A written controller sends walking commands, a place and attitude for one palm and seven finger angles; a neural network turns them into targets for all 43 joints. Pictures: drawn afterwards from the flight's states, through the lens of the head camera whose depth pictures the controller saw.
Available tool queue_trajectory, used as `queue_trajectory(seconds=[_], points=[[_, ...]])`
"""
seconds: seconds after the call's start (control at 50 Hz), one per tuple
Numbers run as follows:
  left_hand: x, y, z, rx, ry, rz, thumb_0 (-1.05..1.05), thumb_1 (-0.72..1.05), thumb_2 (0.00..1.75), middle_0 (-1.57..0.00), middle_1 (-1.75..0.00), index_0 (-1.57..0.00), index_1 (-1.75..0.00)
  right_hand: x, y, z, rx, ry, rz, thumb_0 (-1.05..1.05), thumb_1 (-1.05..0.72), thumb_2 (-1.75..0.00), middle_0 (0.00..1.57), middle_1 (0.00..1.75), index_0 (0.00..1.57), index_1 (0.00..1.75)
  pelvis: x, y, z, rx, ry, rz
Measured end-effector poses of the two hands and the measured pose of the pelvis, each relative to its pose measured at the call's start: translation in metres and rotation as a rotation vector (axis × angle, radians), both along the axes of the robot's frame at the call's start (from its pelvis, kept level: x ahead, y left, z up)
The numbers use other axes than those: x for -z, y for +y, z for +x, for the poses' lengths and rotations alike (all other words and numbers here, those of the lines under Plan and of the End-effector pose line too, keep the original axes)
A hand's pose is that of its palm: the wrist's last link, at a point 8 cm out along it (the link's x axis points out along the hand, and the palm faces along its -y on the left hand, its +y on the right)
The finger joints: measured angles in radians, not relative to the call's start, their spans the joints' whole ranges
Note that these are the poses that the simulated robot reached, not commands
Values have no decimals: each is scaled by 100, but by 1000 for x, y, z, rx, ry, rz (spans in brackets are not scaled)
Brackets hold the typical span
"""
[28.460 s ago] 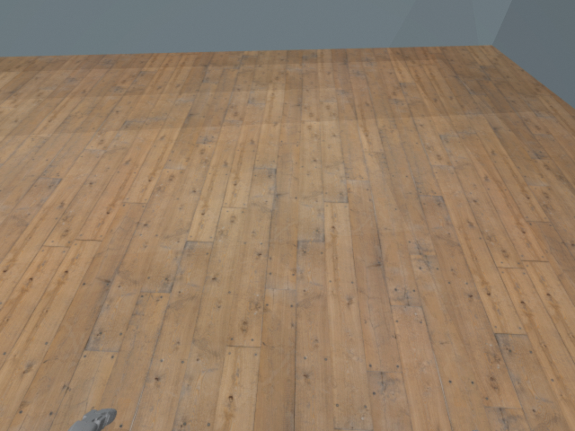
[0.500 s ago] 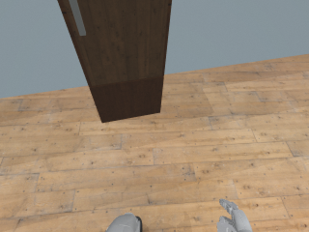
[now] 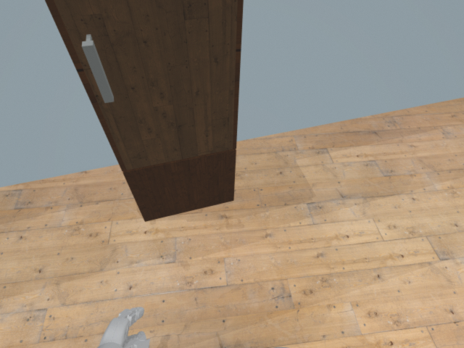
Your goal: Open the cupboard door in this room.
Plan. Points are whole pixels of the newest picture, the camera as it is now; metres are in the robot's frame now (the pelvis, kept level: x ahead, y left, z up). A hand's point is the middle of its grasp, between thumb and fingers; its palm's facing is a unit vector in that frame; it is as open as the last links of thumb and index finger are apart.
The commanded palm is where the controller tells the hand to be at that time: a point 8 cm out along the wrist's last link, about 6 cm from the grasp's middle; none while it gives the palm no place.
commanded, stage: turn to face it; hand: left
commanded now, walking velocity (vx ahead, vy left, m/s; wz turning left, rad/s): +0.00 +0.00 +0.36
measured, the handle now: (99, 69) +0.75 +0.32 +0.07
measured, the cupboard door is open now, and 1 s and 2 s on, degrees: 0 0 0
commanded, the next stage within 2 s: take the last steps up to it in 0.24 s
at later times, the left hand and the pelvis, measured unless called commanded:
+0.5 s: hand out of the picture -0.11 +0.15 -0.16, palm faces +0.28 -0.92 -0.27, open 7.3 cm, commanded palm none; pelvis -0.03 -0.03 +0.00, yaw +12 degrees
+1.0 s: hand out of the picture +0.08 +0.20 -0.18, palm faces +0.17 -0.97 -0.17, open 7.3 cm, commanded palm none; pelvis +0.06 +0.01 +0.00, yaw +10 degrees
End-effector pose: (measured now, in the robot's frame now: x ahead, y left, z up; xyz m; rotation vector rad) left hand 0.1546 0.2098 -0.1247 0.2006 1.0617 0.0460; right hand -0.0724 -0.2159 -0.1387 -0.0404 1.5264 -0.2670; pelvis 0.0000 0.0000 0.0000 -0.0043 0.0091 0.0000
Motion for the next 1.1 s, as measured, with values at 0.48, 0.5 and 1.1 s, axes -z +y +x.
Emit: queue_trajectory(seconds=[0.48,0.5,1.1], points=[[-1,-11,-269,-420,353,57,0,91,90,-20,-30,-20,-30,-7,-56,193,-427,-303,-35,1,-91,-90,19,30,19,30,-4,-36,-29,-196,-20,40],[2,-12,-280,-434,373,42,0,91,90,-20,-30,-20,-30,-10,-49,197,-447,-314,-35,1,-91,-90,19,30,19,30,-3,-32,-30,-201,-18,35],[29,28,16,-198,100,21,0,91,90,-20,-30,-20,-30,8,-20,67,-144,211,20,1,-91,-90,20,30,20,30,23,-14,108,-165,-16,10]])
